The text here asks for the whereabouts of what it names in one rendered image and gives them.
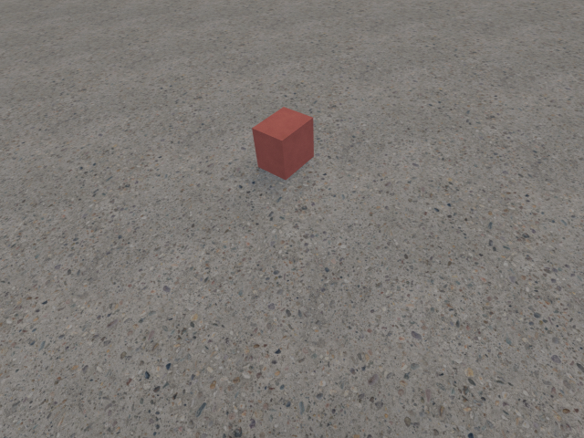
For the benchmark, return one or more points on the carton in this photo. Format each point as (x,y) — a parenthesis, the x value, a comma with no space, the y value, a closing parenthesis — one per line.
(284,142)

